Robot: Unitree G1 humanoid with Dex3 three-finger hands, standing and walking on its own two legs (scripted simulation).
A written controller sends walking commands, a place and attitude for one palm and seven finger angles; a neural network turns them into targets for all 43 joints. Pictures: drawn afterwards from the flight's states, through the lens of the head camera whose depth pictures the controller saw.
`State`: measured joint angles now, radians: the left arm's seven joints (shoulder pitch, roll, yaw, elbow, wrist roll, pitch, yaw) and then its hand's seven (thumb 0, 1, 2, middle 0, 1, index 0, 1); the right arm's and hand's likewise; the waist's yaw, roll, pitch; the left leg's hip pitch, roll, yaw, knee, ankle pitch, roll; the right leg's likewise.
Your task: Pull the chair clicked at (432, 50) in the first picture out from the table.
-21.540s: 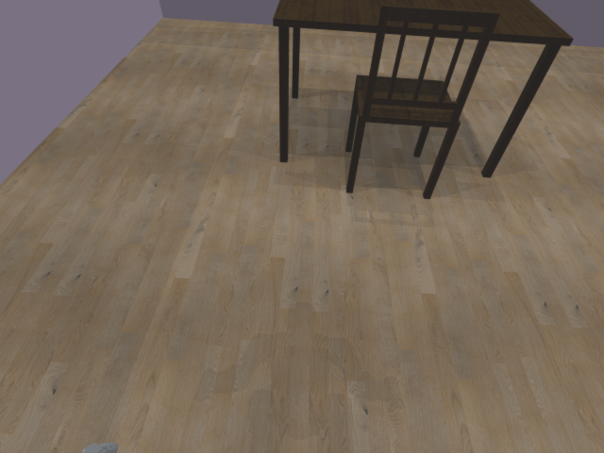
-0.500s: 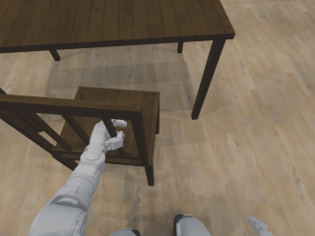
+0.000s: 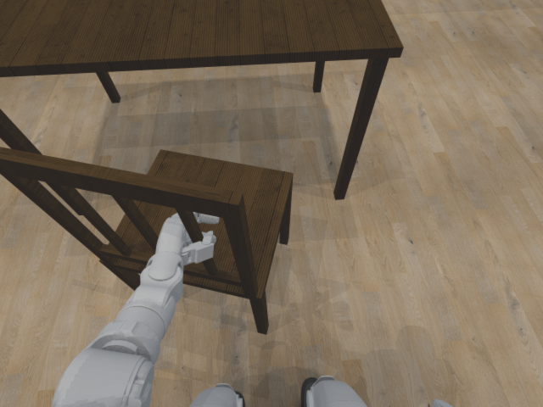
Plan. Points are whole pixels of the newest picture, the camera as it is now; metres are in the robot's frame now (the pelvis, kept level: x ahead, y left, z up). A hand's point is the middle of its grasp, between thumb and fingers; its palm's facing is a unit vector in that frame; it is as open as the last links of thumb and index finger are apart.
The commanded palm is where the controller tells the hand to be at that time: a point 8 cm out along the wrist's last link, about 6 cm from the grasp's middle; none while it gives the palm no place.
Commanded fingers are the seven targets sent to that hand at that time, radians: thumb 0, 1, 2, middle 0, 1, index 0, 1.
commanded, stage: step backward, pulling the chair out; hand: left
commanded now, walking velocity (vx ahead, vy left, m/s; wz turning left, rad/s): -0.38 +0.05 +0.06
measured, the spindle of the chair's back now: (148, 233) +0.41 +0.24 -0.09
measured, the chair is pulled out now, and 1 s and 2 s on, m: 0.28 0.43 0.55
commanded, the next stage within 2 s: stop walking, hand still on the chair in 1.46 s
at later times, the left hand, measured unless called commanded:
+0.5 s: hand (203, 289) +0.29 +0.12 -0.05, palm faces +0.01 -0.99 -0.16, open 5.2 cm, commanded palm +0.28 +0.17 -0.05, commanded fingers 0.00 0.90 0.90 -0.50 -1.45 -0.50 -1.45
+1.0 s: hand (198, 342) +0.21 +0.11 -0.05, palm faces +0.00 -0.99 -0.16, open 5.2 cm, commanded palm +0.20 +0.17 -0.05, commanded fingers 0.00 0.90 0.90 -0.50 -1.45 -0.50 -1.45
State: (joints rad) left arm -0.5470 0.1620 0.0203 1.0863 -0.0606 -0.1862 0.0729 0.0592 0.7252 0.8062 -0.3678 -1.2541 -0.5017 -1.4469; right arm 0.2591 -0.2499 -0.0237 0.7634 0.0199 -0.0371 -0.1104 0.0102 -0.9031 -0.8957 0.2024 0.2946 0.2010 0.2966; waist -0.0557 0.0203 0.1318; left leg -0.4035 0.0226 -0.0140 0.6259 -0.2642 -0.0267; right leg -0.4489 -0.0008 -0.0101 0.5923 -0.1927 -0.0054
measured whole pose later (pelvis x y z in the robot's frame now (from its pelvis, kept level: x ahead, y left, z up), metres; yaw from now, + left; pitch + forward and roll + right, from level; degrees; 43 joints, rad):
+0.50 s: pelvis -0.08 -0.01 +0.00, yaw +0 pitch +2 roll -1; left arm -0.57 0.17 0.05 1.13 -0.07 -0.20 0.07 0.06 0.72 0.80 -0.37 -1.23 -0.50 -1.45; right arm 0.22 -0.20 0.00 0.79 0.02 -0.05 -0.09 0.01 -0.90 -0.90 0.21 0.30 0.20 0.30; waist -0.05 0.05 0.15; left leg -0.43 0.06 -0.03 0.62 -0.23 -0.04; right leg -0.40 0.04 -0.02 0.57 -0.19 -0.02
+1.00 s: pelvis -0.16 +0.00 +0.00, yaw +2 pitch +3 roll +0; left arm -0.58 0.16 0.05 1.09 -0.06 -0.18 0.08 0.06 0.72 0.79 -0.37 -1.25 -0.50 -1.45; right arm 0.21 -0.24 -0.01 0.76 0.03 -0.03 -0.12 0.01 -0.90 -0.90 0.21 0.29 0.20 0.30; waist -0.09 0.03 0.14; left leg -0.44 0.01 -0.05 0.76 -0.46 -0.05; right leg -0.46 0.00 -0.02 0.54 -0.14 -0.01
